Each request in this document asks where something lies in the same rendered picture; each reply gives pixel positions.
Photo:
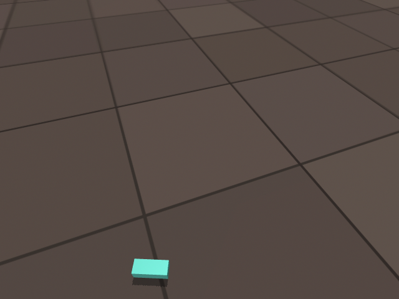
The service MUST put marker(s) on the carton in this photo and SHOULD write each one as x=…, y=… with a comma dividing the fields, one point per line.
x=149, y=268

